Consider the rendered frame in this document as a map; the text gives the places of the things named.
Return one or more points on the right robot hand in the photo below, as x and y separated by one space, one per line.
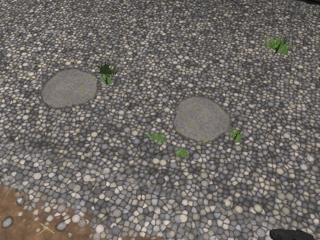
287 234

